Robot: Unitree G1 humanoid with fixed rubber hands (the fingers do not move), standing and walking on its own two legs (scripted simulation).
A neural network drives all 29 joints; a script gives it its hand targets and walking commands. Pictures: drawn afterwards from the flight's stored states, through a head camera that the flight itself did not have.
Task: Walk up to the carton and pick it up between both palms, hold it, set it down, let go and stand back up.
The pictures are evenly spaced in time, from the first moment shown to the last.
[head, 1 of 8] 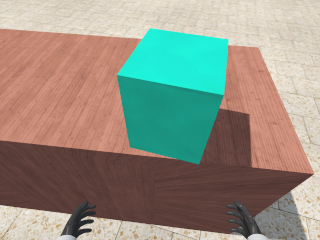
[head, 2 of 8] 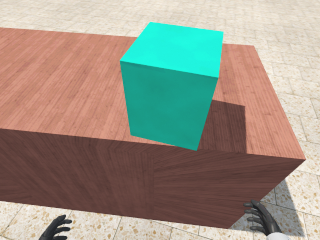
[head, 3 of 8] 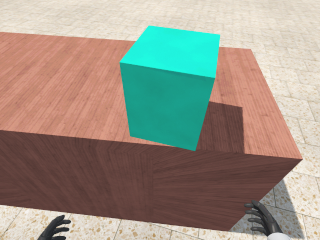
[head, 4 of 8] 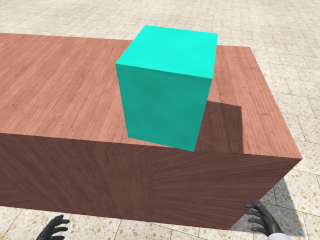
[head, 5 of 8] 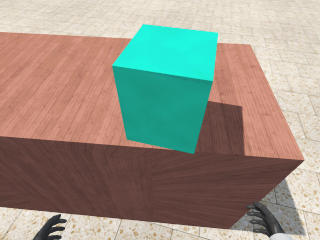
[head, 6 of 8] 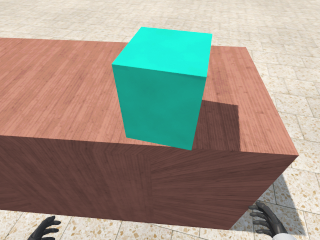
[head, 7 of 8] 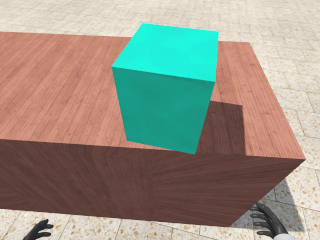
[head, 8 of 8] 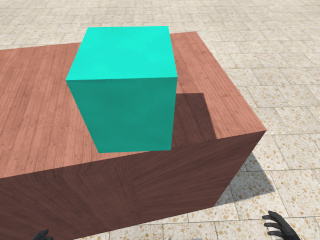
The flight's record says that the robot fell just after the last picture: no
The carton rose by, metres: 0.00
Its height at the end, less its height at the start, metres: +0.00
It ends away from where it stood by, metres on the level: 0.00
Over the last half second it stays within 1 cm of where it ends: yes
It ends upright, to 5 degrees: yes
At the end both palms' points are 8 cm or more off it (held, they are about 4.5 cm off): yes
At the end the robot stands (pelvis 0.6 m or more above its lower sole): yes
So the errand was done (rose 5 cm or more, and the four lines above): no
